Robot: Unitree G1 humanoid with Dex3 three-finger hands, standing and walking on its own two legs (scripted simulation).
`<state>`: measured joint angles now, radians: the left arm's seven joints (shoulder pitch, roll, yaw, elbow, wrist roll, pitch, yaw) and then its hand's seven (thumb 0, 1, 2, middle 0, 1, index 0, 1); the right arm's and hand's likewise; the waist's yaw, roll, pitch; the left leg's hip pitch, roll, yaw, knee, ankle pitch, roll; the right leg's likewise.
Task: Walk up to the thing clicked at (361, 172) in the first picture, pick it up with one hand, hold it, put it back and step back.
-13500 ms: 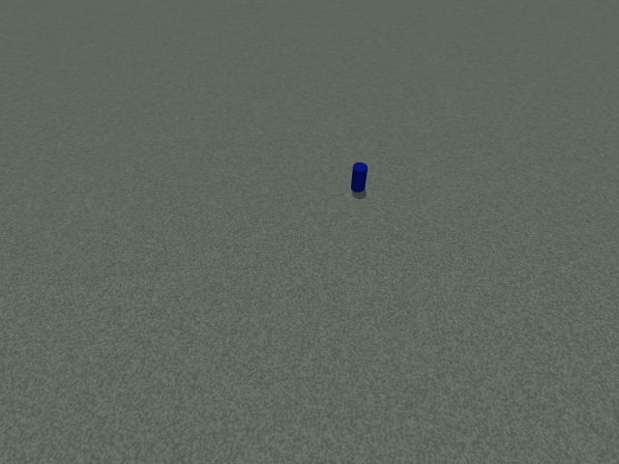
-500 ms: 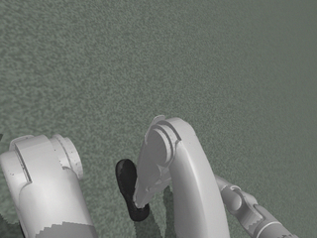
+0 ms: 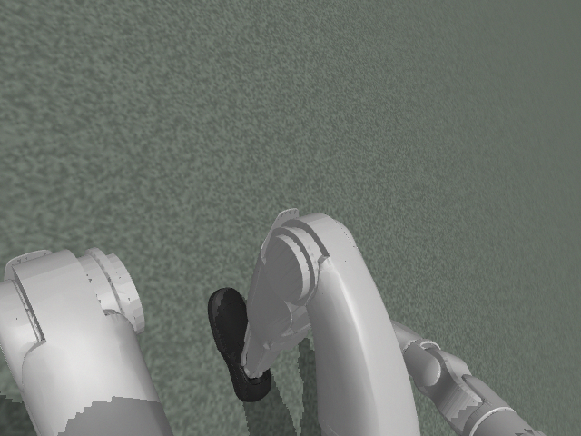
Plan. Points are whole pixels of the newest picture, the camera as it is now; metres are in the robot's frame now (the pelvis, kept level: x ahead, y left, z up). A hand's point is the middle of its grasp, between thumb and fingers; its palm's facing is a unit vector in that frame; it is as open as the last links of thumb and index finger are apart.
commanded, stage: close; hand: left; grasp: from the side
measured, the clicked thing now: out of the picture +0.41 +0.31 -0.21
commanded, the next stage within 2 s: settle in 0.56 s
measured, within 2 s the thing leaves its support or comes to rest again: leaves its support in 1.04 s
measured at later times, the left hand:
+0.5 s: hand out of the picture +0.39 +0.31 -0.19, palm faces +0.49 -0.87 +0.01, open 9.6 cm
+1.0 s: hand out of the picture +0.38 +0.31 -0.18, palm faces +0.50 -0.87 +0.02, open 9.8 cm
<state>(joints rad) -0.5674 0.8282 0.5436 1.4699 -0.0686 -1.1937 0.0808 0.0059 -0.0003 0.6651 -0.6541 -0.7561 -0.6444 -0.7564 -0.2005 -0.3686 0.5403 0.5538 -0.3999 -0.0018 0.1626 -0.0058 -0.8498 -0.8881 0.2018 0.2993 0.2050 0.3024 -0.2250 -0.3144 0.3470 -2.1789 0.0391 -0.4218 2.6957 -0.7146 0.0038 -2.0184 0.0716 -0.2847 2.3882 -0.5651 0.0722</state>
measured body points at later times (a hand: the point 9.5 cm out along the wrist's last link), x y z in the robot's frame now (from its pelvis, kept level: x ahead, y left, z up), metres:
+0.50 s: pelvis +0.00 +0.00 +0.00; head +0.21 +0.21 +0.33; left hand +0.36 +0.35 -0.18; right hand +0.19 -0.23 -0.02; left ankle +0.09 +0.12 -0.24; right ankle +0.16 -0.12 -0.24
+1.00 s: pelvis +0.00 +0.00 +0.00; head +0.20 +0.22 +0.33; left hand +0.35 +0.36 -0.18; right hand +0.19 -0.23 -0.02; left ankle +0.09 +0.12 -0.24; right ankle +0.16 -0.12 -0.24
